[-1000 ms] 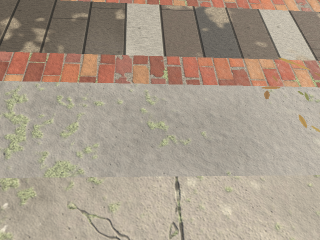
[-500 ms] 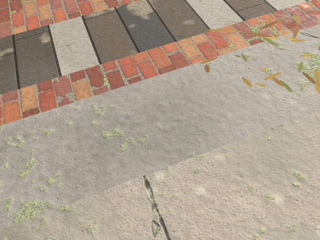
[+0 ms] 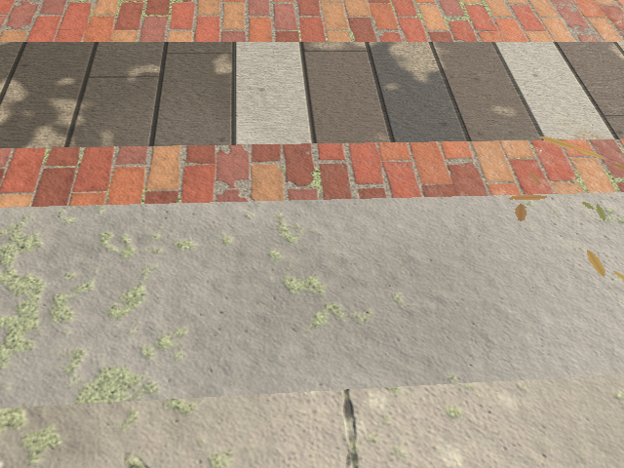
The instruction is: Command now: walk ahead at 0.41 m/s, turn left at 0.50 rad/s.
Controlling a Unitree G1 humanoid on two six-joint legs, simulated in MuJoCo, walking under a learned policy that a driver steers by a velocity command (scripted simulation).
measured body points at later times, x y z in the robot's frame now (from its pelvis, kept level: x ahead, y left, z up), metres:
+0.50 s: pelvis +0.27 +0.04 -0.02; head +0.31 +0.05 +0.43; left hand +0.42 +0.33 -0.10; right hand +0.32 -0.25 -0.14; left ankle +0.04 +0.08 -0.69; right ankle +0.41 -0.02 -0.73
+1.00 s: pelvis +0.51 +0.15 +0.00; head +0.53 +0.17 +0.45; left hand +0.43 +0.41 -0.14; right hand +0.75 -0.03 -0.08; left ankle +0.54 +0.26 -0.73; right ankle +0.43 +0.00 -0.68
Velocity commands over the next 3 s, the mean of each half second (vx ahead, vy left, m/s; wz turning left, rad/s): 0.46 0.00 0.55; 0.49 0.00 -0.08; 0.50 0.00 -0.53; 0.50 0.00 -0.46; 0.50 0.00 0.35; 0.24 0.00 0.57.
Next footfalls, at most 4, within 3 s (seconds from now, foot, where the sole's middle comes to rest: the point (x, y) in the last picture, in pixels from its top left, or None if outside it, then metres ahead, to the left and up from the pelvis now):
0.46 right None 0.45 -0.01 -0.77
0.92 left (198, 423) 0.58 0.27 -0.77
1.42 right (292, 314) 0.87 0.09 -0.77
1.98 left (276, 210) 1.22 0.16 -0.77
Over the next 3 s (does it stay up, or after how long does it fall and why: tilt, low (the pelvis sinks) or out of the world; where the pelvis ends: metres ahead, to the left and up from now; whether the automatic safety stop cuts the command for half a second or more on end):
stays up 1.46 0.04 -0.01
